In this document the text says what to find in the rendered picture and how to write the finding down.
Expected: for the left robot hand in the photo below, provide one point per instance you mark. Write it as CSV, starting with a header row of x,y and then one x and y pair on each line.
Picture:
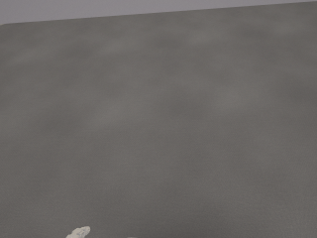
x,y
79,232

